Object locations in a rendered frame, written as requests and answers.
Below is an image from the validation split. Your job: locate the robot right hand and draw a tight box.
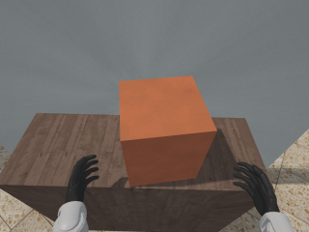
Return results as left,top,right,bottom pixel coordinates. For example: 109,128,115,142
233,161,280,216

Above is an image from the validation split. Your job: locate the robot right forearm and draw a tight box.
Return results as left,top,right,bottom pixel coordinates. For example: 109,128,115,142
259,212,296,232

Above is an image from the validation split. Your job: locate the carton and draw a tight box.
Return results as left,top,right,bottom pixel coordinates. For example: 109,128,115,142
119,75,217,187

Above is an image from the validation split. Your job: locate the robot left forearm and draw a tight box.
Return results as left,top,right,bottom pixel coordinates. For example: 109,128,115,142
52,201,89,232

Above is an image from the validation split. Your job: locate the robot left hand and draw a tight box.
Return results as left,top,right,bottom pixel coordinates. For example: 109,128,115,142
65,155,99,204

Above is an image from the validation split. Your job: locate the pedestal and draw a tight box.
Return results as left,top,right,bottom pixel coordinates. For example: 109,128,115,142
0,113,275,232

